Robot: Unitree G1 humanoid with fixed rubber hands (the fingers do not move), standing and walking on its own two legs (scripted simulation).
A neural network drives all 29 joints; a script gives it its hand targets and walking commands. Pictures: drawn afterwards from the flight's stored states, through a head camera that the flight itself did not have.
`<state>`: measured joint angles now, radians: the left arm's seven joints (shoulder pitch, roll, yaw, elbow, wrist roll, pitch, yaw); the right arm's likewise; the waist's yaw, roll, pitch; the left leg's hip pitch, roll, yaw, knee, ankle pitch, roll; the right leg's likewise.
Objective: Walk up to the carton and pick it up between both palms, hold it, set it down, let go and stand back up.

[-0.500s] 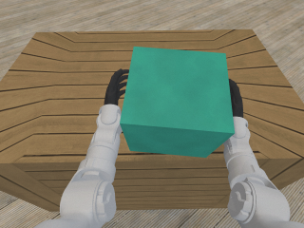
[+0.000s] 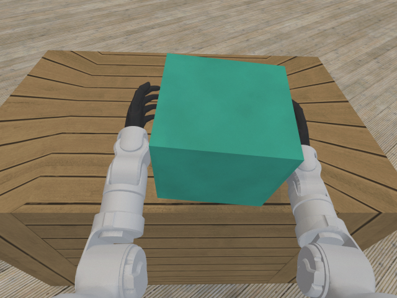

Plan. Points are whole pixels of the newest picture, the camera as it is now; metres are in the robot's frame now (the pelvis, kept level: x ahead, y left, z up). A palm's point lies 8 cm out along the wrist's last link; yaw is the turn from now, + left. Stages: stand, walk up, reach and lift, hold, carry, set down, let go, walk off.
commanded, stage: reach and lift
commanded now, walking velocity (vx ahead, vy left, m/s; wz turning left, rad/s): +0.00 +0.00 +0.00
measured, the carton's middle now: (217, 135) +0.40 -0.06 +0.12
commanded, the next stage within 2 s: hold in 1.86 s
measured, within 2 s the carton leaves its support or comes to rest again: neither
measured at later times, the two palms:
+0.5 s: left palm (113, 123) +0.37 +0.13 +0.19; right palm (294, 138) +0.34 -0.19 +0.16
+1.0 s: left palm (111, 117) +0.36 +0.12 +0.22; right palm (301, 131) +0.33 -0.20 +0.19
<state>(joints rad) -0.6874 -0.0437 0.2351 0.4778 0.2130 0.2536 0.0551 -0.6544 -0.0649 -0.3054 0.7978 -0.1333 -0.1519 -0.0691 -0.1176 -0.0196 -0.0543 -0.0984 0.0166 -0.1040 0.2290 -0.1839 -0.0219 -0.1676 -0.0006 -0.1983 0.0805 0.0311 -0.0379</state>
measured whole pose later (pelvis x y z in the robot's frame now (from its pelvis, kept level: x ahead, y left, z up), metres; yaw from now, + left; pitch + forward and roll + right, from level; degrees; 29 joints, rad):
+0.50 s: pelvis -0.02 +0.02 +0.00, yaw +0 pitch -5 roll -1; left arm -0.67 -0.02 0.19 0.10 0.26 0.69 0.03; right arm -0.64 -0.05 -0.23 0.53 -0.02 0.18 -0.04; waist -0.14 -0.07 0.05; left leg -0.01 0.00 -0.09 0.33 -0.23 -0.01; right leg -0.07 -0.02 -0.19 0.14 0.01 -0.02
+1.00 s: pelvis -0.02 +0.02 +0.00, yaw -2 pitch -6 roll -1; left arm -0.67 -0.03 0.21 -0.15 0.29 0.91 -0.02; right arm -0.64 -0.09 -0.13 0.28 0.13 0.40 -0.13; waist -0.15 -0.05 0.11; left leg 0.04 0.00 -0.07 0.29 -0.22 0.00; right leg -0.02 -0.01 -0.16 0.07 0.05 -0.02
